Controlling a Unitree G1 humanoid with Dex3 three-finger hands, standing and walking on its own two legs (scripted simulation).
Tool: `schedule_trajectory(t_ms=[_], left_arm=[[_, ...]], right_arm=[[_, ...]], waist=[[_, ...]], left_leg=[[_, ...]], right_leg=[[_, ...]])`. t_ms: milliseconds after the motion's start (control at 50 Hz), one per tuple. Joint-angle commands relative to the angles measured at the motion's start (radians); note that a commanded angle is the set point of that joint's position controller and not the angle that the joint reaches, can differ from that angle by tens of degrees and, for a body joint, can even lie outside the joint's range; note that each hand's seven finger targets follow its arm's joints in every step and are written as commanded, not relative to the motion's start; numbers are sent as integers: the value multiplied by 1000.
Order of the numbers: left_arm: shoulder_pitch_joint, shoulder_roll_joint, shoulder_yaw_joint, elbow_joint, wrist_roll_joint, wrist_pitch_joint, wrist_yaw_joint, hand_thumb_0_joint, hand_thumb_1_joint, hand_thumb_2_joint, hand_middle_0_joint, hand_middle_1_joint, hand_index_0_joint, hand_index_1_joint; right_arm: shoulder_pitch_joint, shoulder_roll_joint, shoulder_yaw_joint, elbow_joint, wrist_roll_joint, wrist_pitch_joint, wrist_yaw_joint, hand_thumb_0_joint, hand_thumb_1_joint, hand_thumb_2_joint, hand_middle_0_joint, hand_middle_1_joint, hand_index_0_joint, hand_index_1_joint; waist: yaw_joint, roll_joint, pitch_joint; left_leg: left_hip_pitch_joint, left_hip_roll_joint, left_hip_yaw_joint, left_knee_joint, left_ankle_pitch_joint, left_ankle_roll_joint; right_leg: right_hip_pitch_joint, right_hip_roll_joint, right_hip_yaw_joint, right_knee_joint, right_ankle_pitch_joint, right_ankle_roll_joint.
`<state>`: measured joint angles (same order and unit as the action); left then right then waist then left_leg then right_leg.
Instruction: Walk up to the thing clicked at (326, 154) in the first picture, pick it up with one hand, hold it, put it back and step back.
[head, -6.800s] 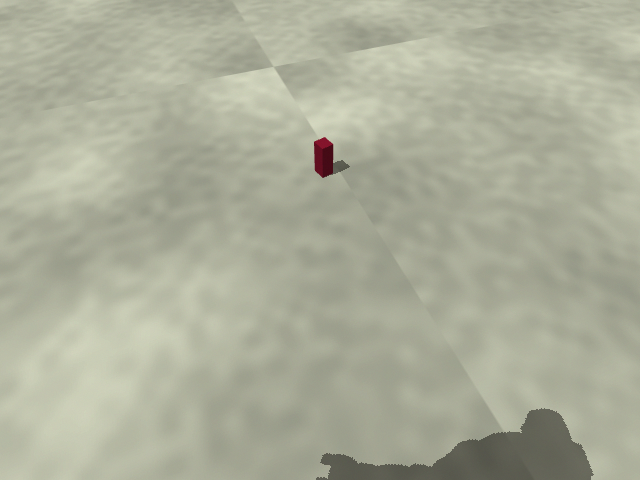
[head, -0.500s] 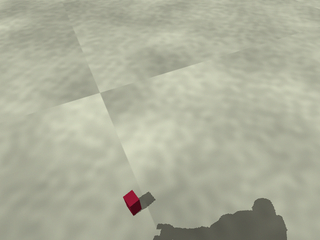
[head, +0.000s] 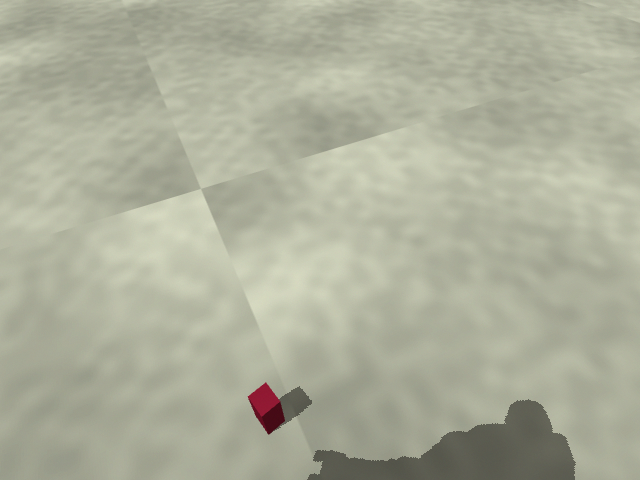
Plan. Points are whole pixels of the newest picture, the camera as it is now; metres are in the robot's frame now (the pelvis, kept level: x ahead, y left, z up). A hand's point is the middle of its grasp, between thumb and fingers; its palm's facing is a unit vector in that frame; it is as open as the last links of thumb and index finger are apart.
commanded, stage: stand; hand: left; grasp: from the side
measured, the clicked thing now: (267, 409) +0.41 +0.19 -0.70
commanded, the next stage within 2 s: go down in 0.66 s
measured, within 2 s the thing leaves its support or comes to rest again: neither
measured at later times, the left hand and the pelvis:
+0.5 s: hand out of the picture +0.06 +0.25 -0.16, palm faces -0.02 -0.94 -0.34, open 7.4 cm; pelvis +0.00 +0.00 +0.00, yaw +0 degrees
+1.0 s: hand out of the picture +0.15 +0.26 -0.17, palm faces +0.05 -0.95 -0.31, open 11.0 cm; pelvis -0.02 +0.00 -0.02, yaw +0 degrees
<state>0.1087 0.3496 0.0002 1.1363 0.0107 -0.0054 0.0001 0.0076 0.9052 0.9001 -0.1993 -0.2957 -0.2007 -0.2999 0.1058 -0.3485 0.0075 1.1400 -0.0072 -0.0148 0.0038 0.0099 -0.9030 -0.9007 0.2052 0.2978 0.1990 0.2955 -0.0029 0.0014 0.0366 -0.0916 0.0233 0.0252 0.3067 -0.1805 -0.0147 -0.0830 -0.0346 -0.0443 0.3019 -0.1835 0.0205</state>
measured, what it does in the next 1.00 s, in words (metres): stands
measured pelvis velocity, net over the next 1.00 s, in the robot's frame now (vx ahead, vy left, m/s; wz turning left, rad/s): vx -0.02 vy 0.00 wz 0.00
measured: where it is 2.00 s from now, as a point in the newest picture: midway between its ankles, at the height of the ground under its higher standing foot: outside the picture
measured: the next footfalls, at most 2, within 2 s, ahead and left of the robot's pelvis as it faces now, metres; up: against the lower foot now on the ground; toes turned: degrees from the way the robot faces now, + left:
none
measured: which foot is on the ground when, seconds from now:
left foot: down 0.00-1.00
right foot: down 0.00-1.00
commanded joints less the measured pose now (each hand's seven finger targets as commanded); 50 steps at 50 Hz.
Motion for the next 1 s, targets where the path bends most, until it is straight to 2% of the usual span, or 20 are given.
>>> schedule_trajectory(t_ms=[0,40,280,440,560,600,720,740,760,780,800,820,840,860,880,900,920,940,960,980], left_arm=[[-38,216,40,-56,1,-25,11,0,900,900,-200,-300,-200,-301],[-29,209,39,-55,2,-24,10,0,900,900,-200,-300,-200,-301],[-26,218,39,-56,0,-24,9,0,900,900,-200,-300,-200,-301],[-22,214,38,-59,0,-25,10,0,900,900,-200,-300,-200,-301],[-22,214,37,-62,0,-27,11,0,900,900,-200,-300,-200,-301],[-11,214,36,-61,-1,-26,12,0,900,900,-200,-300,-200,-301],[-14,213,38,-61,1,-23,9,0,900,900,-200,-300,-200,-301],[-16,214,38,-63,2,-23,9,0,820,820,-120,-220,-120,-221],[-366,51,47,-414,-54,-118,24,0,740,740,-59,-140,-67,-141],[-481,92,60,-335,-53,-109,29,0,660,660,-44,-96,-47,-90],[-316,178,120,-173,-38,-67,37,0,580,580,-44,-80,-43,-78],[-236,190,142,-107,-29,-48,27,0,500,500,-46,-95,-46,-91],[-292,229,155,-143,-10,-48,19,0,420,420,-47,-82,-54,-73],[-305,278,193,-166,2,-54,13,0,340,340,-58,-75,-65,-63],[-247,273,212,-139,18,-46,-1,0,260,260,-53,-82,-63,-70],[-143,231,208,-59,41,-29,-17,0,180,180,-59,-69,-66,-59],[-102,237,235,-72,58,-21,-28,0,122,129,-67,-75,-75,-63],[-82,261,272,-120,58,-16,-32,0,58,118,-68,-83,-78,-70],[-72,252,274,-166,60,-7,-33,0,6,97,-78,-76,-86,-64],[-62,222,261,-173,58,10,-34,0,-10,102,-80,-88,-89,-75]], right_arm=[[-46,-215,-45,-56,-3,-15,-13,0,-900,-900,200,300,200,300],[-48,-219,-46,-58,-3,-15,-13,0,-900,-900,200,300,200,300],[-39,-212,-45,-54,-3,-14,-10,0,-900,-900,200,300,200,300],[-38,-215,-46,-58,-3,-15,-11,0,-900,-900,200,300,200,300],[-33,-216,-46,-58,-2,-14,-12,0,-900,-900,200,300,200,300],[-37,-214,-44,-57,-2,-13,-12,0,-900,-900,200,300,200,300],[-35,-218,-46,-60,-3,-13,-12,0,-900,-900,200,300,200,300],[-34,-213,-44,-60,-3,-15,-11,0,-822,-884,245,325,238,325],[-4,-53,-3,-343,65,-62,-32,0,-902,-913,199,300,200,300],[48,-81,-7,-283,65,-59,-41,0,-961,-918,199,300,199,300],[76,-106,-20,-277,64,-48,-46,0,-963,-919,199,300,199,300],[86,-110,-33,-307,65,-38,-46,0,-951,-915,199,300,200,300],[93,-111,-45,-329,54,-40,-51,0,-960,-917,199,300,200,300],[120,-107,-61,-342,52,-45,-58,0,-960,-915,199,300,200,300],[130,-103,-71,-367,44,-49,-55,0,-950,-912,199,300,200,300],[152,-100,-80,-372,34,-50,-49,0,-930,-906,199,300,200,300],[155,-96,-90,-390,24,-50,-42,0,-918,-903,199,300,200,300],[156,-93,-96,-415,23,-54,-40,0,-910,-900,199,300,200,300],[154,-87,-97,-440,25,-56,-39,0,-908,-899,199,300,200,300],[143,-78,-92,-464,27,-55,-38,0,-896,-895,200,300,200,300]], waist=[[3,-8,-58],[6,7,-61],[3,4,-43],[4,6,-67],[1,4,-72],[3,12,-50],[6,2,-48],[3,2,-57],[-119,28,37],[-96,11,-14],[-69,-28,-4],[-38,-59,-4],[-33,-57,-73],[-23,-27,-155],[-18,-8,-197],[-15,-27,-200],[17,-3,-249],[35,34,-301],[42,57,-314],[35,79,-295]], left_leg=[[-7,118,-90,-47,156,27],[-4,119,-87,-43,175,30],[-16,114,-94,-58,113,27],[1,119,-94,-42,182,28],[6,118,-87,-30,193,31],[-5,115,-90,-44,161,29],[-13,116,-88,-45,144,31],[-10,118,-91,-48,157,30],[-125,-19,27,26,11,21],[-115,-23,18,46,-8,24],[-148,-30,16,65,-36,28],[-187,-26,24,104,-10,29],[-196,-31,23,141,7,30],[-190,-31,19,161,39,30],[-212,-36,17,193,63,26],[-253,-37,11,230,77,25],[-282,-41,12,263,94,23],[-272,-44,11,279,118,16],[-271,-43,11,280,123,12],[-289,-44,11,286,108,9]], right_leg=[[2,-113,86,-50,140,-29],[7,-117,87,-45,170,-30],[-8,-113,91,-52,98,-31],[7,-117,87,-38,157,-35],[17,-122,94,-39,200,-33],[-2,-116,88,-48,156,-29],[4,-118,94,-48,141,-35],[9,-115,90,-42,148,-35],[-238,30,15,34,74,-27],[-198,30,3,47,44,-27],[-195,33,-8,52,-7,-35],[-208,33,-13,75,1,-30],[-215,32,-6,106,12,-29],[-197,25,3,141,56,-30],[-196,22,6,176,88,-31],[-227,26,4,214,100,-33],[-218,21,8,246,110,-37],[-199,24,9,265,121,-40],[-206,26,10,275,118,-42],[-234,26,10,280,99,-45]])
